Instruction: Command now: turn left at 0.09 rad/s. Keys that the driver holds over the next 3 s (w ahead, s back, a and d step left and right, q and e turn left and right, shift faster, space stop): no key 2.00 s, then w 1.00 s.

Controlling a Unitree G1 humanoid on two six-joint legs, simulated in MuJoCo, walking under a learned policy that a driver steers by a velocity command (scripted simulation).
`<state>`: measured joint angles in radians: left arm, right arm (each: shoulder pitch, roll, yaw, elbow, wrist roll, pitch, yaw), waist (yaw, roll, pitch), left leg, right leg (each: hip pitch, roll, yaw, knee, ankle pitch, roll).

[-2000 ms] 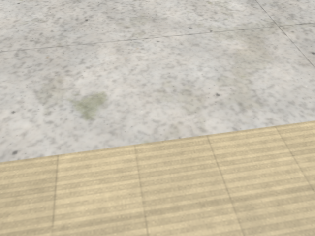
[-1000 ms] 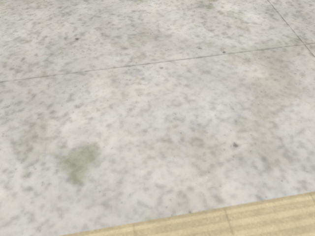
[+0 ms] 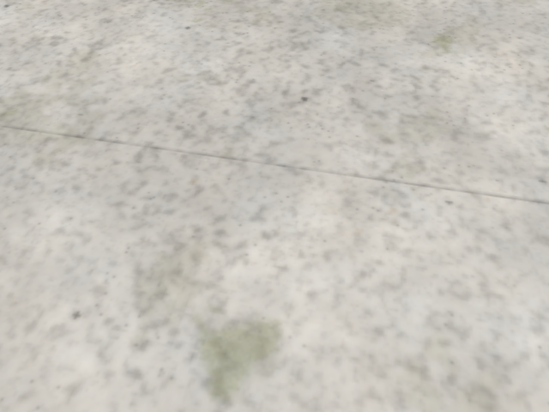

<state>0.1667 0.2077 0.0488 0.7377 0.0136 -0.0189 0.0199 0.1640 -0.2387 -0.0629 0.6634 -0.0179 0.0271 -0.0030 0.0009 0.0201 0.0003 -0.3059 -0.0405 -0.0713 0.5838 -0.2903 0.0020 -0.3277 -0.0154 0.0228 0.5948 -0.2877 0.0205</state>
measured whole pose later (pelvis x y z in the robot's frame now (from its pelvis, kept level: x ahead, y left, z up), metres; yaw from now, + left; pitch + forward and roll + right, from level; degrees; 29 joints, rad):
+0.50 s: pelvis +0.01 +0.00 +0.00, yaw +0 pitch -1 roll +0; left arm 0.20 0.20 0.06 0.71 0.01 -0.02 0.02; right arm 0.18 -0.17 -0.05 0.64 -0.01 0.00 0.00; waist 0.02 0.00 0.01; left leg -0.27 -0.04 -0.06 0.62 -0.34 0.01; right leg -0.29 -0.02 0.03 0.61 -0.31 0.03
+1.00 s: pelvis +0.01 +0.00 +0.00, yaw -1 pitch -1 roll +0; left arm 0.23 0.18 0.05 0.72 0.01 -0.02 0.03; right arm 0.21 -0.16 -0.05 0.68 -0.01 -0.01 -0.01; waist 0.01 0.00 0.01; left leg -0.27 -0.03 -0.06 0.62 -0.34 0.01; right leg -0.29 -0.01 0.03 0.62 -0.32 0.02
